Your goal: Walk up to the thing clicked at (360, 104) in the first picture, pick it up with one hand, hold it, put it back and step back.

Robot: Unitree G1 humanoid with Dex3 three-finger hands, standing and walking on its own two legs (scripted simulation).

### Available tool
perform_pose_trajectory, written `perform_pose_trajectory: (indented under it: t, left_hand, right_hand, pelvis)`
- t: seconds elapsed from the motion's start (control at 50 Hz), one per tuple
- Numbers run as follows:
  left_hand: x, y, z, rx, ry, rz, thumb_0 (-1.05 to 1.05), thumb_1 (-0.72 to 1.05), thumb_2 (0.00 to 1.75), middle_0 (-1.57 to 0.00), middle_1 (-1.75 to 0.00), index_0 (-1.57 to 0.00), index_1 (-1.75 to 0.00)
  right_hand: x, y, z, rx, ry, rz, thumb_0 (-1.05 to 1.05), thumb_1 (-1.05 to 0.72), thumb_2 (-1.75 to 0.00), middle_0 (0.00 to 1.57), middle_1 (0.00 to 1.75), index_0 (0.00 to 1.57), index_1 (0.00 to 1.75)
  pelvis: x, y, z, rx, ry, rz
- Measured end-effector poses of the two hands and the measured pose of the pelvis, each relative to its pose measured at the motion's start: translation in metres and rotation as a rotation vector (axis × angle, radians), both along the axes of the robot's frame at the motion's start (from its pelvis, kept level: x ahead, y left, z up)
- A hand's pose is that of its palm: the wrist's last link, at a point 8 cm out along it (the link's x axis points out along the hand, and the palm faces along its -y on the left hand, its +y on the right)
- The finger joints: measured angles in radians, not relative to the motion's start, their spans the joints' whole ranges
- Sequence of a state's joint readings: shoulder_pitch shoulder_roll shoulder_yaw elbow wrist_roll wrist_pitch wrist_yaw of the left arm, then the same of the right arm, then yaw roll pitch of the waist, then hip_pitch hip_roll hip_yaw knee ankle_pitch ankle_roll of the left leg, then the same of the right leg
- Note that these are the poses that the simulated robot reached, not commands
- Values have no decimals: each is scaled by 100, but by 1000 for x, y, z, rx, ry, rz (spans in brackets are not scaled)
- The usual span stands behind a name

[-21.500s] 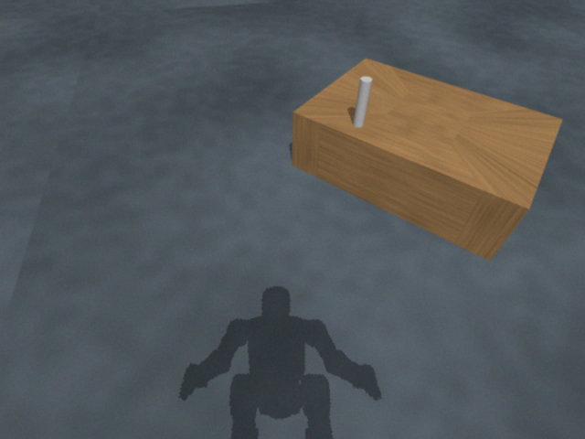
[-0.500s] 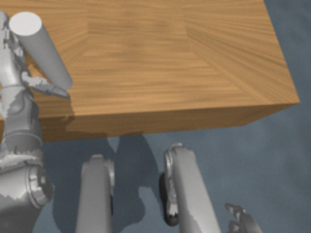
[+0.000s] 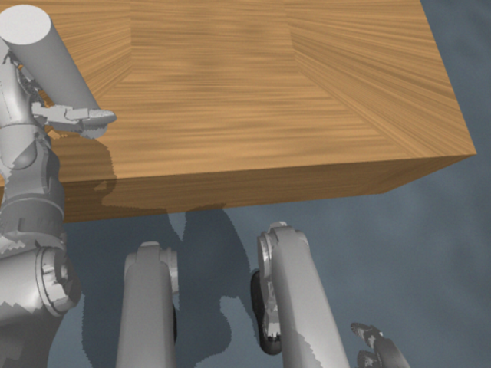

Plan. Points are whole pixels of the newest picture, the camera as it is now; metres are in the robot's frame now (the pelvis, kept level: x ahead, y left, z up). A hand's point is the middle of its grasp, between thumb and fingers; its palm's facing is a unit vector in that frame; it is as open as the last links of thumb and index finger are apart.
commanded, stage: close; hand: left
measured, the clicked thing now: (66, 88) +0.53 +0.20 +0.01
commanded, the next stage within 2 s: settle in 0.40 s
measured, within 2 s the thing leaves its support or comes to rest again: leaves its support in 0.82 s
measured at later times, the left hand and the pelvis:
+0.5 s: hand (72, 87) +0.54 +0.20 +0.00, palm faces +0.17 -0.98 -0.03, open 7.4 cm; pelvis +0.00 +0.00 -0.01, yaw +0 degrees
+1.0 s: hand (54, 69) +0.54 +0.20 +0.04, palm faces +0.16 -0.99 -0.05, open 7.4 cm; pelvis +0.00 +0.00 +0.01, yaw +0 degrees
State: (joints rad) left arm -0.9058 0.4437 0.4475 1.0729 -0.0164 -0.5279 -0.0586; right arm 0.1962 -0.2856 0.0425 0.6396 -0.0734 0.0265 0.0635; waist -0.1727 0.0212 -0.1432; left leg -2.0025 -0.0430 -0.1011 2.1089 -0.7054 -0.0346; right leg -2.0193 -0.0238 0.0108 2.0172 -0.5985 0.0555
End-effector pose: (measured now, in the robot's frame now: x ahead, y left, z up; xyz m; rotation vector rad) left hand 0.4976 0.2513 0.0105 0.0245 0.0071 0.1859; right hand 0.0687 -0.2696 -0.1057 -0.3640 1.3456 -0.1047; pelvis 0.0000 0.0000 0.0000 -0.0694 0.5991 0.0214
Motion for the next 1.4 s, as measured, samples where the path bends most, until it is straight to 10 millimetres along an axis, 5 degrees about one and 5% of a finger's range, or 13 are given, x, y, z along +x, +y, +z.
perform_pose_trajectory:
  t: [0.36, 0.76, 1.14, 1.4]
  left_hand:
    - [7, -3, -11, 7, 1, -11, 0, 10, 67, -91, -84, -88, -80]
    - [10, -5, -11, 12, 0, -28, 1, -5, 103, -90, -113, -87, -111]
    - [13, 5, 56, 13, 21, -27, 1, -7, 108, -89, -117, -86, -115]
    - [16, 1, 73, 7, 39, -27, 1, -8, 109, -88, -118, -86, -116]
  right_hand:
    - [-22, -1, -8, -6, 53, -24, 1, -90, -89, 20, 30, 20, 30]
    - [-19, -1, -15, -7, 41, -25, 1, -90, -89, 20, 30, 20, 30]
    - [-19, 7, 37, -9, 31, -79, 1, -90, -89, 20, 30, 20, 30]
    - [-3, 3, 64, -13, 16, -66, 1, -88, -89, 20, 30, 20, 30]
  pelvis:
    - [-3, 0, -11, -1, 0, -1]
    - [-4, 1, -17, -4, -5, -1]
    - [4, 5, 36, -4, 2, 2]
    - [13, 3, 65, 3, 10, 0]
